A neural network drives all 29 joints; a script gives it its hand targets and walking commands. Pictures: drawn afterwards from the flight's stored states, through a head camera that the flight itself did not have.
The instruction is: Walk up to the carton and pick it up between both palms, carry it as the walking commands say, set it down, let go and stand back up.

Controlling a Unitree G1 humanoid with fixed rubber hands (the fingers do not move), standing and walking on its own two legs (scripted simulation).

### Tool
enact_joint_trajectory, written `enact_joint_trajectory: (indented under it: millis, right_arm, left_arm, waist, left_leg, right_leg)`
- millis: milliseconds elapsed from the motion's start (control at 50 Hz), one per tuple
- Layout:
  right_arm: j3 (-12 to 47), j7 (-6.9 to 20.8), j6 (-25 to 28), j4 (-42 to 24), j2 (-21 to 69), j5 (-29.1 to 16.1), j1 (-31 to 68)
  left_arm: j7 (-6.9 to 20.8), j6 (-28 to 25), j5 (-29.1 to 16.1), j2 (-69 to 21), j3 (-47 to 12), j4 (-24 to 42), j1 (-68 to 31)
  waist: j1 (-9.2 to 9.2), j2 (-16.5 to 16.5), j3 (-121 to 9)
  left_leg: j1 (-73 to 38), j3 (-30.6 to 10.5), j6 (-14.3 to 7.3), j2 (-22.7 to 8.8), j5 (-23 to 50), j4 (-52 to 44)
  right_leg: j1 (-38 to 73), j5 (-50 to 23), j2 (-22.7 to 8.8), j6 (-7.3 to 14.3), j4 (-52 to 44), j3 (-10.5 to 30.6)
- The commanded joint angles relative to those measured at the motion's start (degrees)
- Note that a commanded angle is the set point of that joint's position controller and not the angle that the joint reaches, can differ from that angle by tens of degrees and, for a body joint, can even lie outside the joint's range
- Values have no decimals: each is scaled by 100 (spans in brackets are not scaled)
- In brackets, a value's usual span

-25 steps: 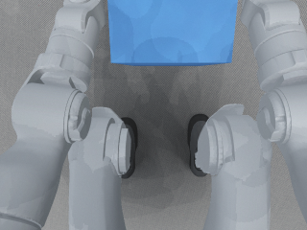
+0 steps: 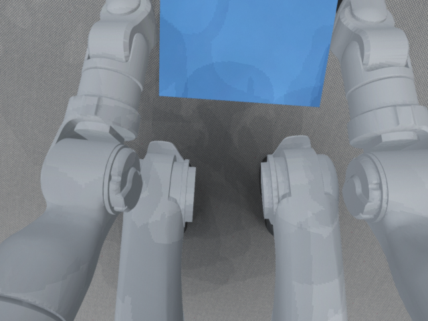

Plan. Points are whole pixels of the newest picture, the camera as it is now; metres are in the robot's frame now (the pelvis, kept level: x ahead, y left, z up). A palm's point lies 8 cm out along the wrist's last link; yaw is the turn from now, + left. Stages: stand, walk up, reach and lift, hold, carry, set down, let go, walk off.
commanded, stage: reach and lift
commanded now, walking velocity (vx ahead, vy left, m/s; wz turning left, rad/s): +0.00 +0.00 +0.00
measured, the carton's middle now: (237, 22) +0.52 -0.03 -0.20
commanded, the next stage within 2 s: none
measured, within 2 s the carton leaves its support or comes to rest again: neither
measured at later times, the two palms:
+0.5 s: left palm out of the picture +0.54 +0.11 -0.10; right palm out of the picture +0.53 -0.18 -0.10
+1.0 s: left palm out of the picture +0.52 +0.11 -0.02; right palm out of the picture +0.51 -0.17 -0.02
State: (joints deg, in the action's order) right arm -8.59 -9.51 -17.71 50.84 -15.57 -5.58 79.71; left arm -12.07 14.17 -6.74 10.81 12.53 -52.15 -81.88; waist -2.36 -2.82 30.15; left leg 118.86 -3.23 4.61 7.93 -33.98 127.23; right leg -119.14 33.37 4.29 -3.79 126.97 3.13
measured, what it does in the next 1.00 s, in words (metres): rises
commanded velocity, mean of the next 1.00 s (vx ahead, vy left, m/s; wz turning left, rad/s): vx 0.00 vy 0.00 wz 0.00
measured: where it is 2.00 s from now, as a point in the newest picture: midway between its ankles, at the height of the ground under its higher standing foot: (225, 209)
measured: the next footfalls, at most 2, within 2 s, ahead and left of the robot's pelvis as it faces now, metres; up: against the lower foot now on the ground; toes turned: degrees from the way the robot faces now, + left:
none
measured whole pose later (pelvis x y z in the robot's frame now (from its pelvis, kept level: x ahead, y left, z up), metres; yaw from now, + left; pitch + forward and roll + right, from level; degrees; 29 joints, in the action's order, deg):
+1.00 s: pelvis -0.02 +0.00 +0.08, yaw -1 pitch +22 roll +0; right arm -14.4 -7.9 -25.6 40.4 -11.0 0.0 77.5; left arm -10.6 23.3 0.2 6.4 19.6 -35.1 -74.4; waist -2.5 -1.1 30.2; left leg 103.8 -3.4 3.8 6.4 -29.6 111.5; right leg -104.5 28.5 4.6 -3.5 111.2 3.9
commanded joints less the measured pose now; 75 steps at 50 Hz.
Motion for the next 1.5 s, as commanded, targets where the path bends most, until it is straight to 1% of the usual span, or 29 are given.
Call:
enact_joint_trajectory:
  millis: [0, 20, 60, 80, 140, 160, 220, 240, 280, 420, 460, 540, 560, 640, 660, 700, 740, 840, 920, 960, 1000, 1120, 1160, 1200, 1280, 1340, 1360, 1420, 1480]
  right_arm:
    - [2230, 1588, 513, -2471, 5705, -724, 5345]
    - [2086, 1588, 483, -2194, 5678, -627, 5138]
    - [2129, 1615, 384, -2179, 5944, -690, 5121]
    - [2076, 1636, 339, -2108, 6002, -639, 5074]
    - [1983, 1662, 257, -1897, 6071, -546, 4766]
    - [2022, 1675, 220, -1939, 6173, -569, 4877]
    - [2074, 1730, 143, -1958, 6226, -584, 4667]
    - [2148, 1703, 137, -2200, 6274, -638, 4878]
    - [2248, 1673, 115, -2503, 6217, -614, 4901]
    - [2564, 1500, -57, -3178, 6203, -771, 5015]
    - [2624, 1484, -29, -3420, 6128, -745, 5053]
    - [2479, 1460, -132, -3018, 6257, -544, 4560]
    - [2550, 1447, -132, -3000, 6408, -552, 4546]
    - [2473, 1471, -125, -3032, 6346, -571, 4576]
    - [2410, 1479, -152, -2798, 6292, -536, 4498]
    - [2449, 1494, -159, -2779, 6525, -531, 4463]
    - [2420, 1542, -218, -2806, 6666, -527, 4447]
    - [2390, 1592, -303, -2632, 6549, -526, 4470]
    - [2444, 1603, -359, -2744, 6738, -494, 4805]
    - [2457, 1593, -384, -2844, 6760, -566, 4821]
    - [2506, 1569, -438, -2959, 6728, -601, 5042]
    - [2369, 1664, -527, -2738, 6863, -597, 5007]
    - [2374, 1660, -559, -2798, 6870, -532, 4764]
    - [2227, 1675, -577, -2583, 6967, -489, 4745]
    - [2371, 1676, -574, -2862, 6971, -552, 4806]
    - [2422, 1733, -615, -2714, 7119, -524, 4577]
    - [2487, 1735, -623, -2814, 7243, -563, 4584]
    - [2479, 1726, -579, -2818, 7204, -580, 4608]
    - [2491, 1715, -599, -2671, 7298, -518, 4505]
  left_arm:
    - [1372, -124, -505, -6232, -2184, 1936, -4701]
    - [1409, -71, -412, -6282, -2162, 1834, -4701]
    - [1431, -12, -346, -6190, -2212, 2099, -4856]
    - [1449, 3, -394, -6178, -2260, 2246, -5057]
    - [1515, 100, -330, -6440, -2320, 2092, -4780]
    - [1539, 142, -282, -6407, -2256, 2198, -4856]
    - [1551, 223, -254, -6502, -2418, 2255, -4777]
    - [1540, 243, -288, -6374, -2525, 2417, -4832]
    - [1519, 286, -306, -6584, -2610, 2636, -4774]
    - [1433, 415, -393, -6412, -2807, 2996, -4669]
    - [1401, 465, -355, -6536, -2894, 3203, -4566]
    - [1373, 463, -332, -6608, -2814, 3050, -4452]
    - [1389, 449, -293, -6514, -2816, 3181, -4430]
    - [1365, 496, -227, -6614, -2899, 3118, -4380]
    - [1354, 529, -247, -6633, -2926, 3073, -4465]
    - [1414, 532, -144, -6740, -2741, 2673, -4123]
    - [1421, 538, -188, -6666, -2934, 3162, -4455]
    - [1441, 644, -156, -6854, -2866, 2859, -4289]
    - [1512, 694, -187, -6885, -2813, 2816, -4485]
    - [1515, 730, -279, -6923, -2896, 3084, -4699]
    - [1522, 816, -256, -6913, -2842, 2976, -4599]
    - [1582, 926, -236, -7085, -2809, 3007, -4815]
    - [1605, 951, -372, -7199, -3044, 3173, -4754]
    - [1620, 963, -224, -7124, -2830, 2981, -4787]
    - [1655, 1015, -326, -7318, -2974, 2926, -4598]
    - [1689, 1014, -277, -7317, -2936, 2894, -4440]
    - [1682, 986, -285, -7274, -2944, 3141, -4508]
    - [1662, 1002, -297, -7484, -2972, 2965, -4404]
    - [1707, 1027, -153, -7401, -2851, 2658, -4104]
  waist:
    - [-198, 599, -12151]
    - [-332, 441, -11925]
    - [-168, 363, -12120]
    - [-234, 486, -12176]
    - [-329, 207, -12076]
    - [-133, 197, -12159]
    - [-220, 113, -12346]
    - [-98, 64, -12814]
    - [-266, 166, -13152]
    - [-58, 398, -13805]
    - [-160, 352, -14074]
    - [-228, 496, -13517]
    - [-84, 539, -13745]
    - [-57, 293, -13590]
    - [-202, 214, -13449]
    - [-26, 353, -13174]
    - [-70, 295, -13680]
    - [-98, 148, -13344]
    - [-8, 385, -13644]
    - [-157, 270, -13864]
    - [-26, 301, -13957]
    - [-72, 139, -14036]
    - [-324, 177, -14261]
    - [-168, 84, -13891]
    - [-241, 144, -14194]
    - [-202, 262, -13942]
    - [-67, 278, -14269]
    - [-166, 218, -14022]
    - [-1, 258, -13830]
  left_leg:
    - [-4075, 847, -326, 281, 2262, -1271]
    - [-4012, 821, -308, 254, 2123, -1371]
    - [-4161, 884, -326, 245, 2049, -1439]
    - [-4116, 858, -324, 247, 2043, -1486]
    - [-4219, 835, -307, 234, 1978, -1542]
    - [-4212, 882, -305, 248, 1951, -1580]
    - [-4295, 851, -298, 213, 2060, -1671]
    - [-4571, 885, -291, 229, 2283, -1633]
    - [-4761, 828, -291, 267, 2488, -1647]
    - [-4797, 885, -312, 261, 2754, -1707]
    - [-5086, 848, -282, 300, 2814, -1827]
    - [-4906, 791, -293, 276, 2639, -1968]
    - [-4908, 812, -308, 275, 2622, -1999]
    - [-5228, 727, -278, 268, 2626, -2217]
    - [-5256, 666, -260, 256, 2375, -2301]
    - [-4991, 729, -308, 251, 2282, -2332]
    - [-5303, 717, -294, 278, 2367, -2437]
    - [-5424, 642, -287, 250, 2136, -2704]
    - [-5346, 714, -312, 248, 1880, -2787]
    - [-5684, 670, -315, 269, 1887, -2902]
    - [-5687, 686, -311, 263, 1852, -2925]
    - [-6046, 647, -279, 250, 1625, -3207]
    - [-6199, 563, -274, 230, 1735, -3276]
    - [-6041, 621, -279, 242, 1442, -3349]
    - [-6225, 582, -271, 239, 1621, -3520]
    - [-6195, 564, -302, 211, 1452, -3633]
    - [-6265, 618, -282, 251, 1578, -3631]
    - [-6503, 495, -307, 232, 1521, -3803]
    - [-6238, 567, -328, 232, 1389, -3846]
  right_leg:
    - [4915, -2644, 325, 213, -1431, -811]
    - [4726, -2471, 329, 226, -1478, -883]
    - [4800, -2404, 341, 227, -1604, -828]
    - [4805, -2460, 335, 227, -1608, -865]
    - [4509, -2191, 333, 258, -1638, -905]
    - [4626, -2182, 336, 263, -1689, -853]
    - [4680, -2422, 332, 275, -1714, -883]
    - [4918, -2561, 347, 262, -1739, -806]
    - [5088, -2757, 363, 242, -1717, -882]
    - [6016, -3188, 418, 200, -1889, -687]
    - [6147, -3259, 424, 192, -1965, -756]
    - [5994, -3055, 437, 200, -2116, -719]
    - [6126, -3097, 440, 193, -2165, -656]
    - [5906, -2956, 449, 235, -2291, -644]
    - [5762, -2682, 419, 242, -2320, -709]
    - [5835, -2641, 423, 236, -2516, -568]
    - [5965, -2751, 457, 226, -2512, -656]
    - [5803, -2397, 444, 257, -2726, -660]
    - [6137, -2205, 444, 233, -2898, -613]
    - [6201, -2185, 450, 224, -2987, -669]
    - [6378, -2135, 429, 229, -3022, -629]
    - [6256, -1849, 421, 259, -3258, -673]
    - [6521, -2077, 436, 284, -3295, -709]
    - [6382, -1788, 428, 309, -3422, -634]
    - [6697, -1988, 440, 290, -3524, -656]
    - [6739, -1807, 438, 283, -3637, -640]
    - [7020, -1935, 467, 274, -3668, -592]
    - [6893, -1836, 449, 284, -3794, -597]
    - [7028, -1692, 437, 265, -3919, -503]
